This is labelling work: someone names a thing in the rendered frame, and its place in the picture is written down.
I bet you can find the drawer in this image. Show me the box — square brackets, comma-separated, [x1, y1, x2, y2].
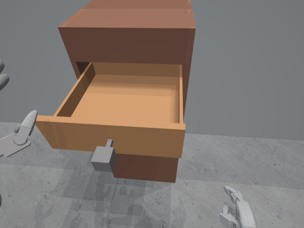
[35, 62, 186, 158]

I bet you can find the cabinet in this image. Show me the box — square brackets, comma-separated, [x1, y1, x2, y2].
[58, 0, 196, 183]

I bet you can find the handle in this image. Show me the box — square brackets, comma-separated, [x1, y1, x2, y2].
[91, 139, 117, 172]

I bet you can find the robot right hand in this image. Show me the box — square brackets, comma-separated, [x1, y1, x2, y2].
[220, 185, 257, 228]

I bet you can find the robot left hand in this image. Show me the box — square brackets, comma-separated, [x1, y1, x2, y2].
[0, 60, 38, 157]

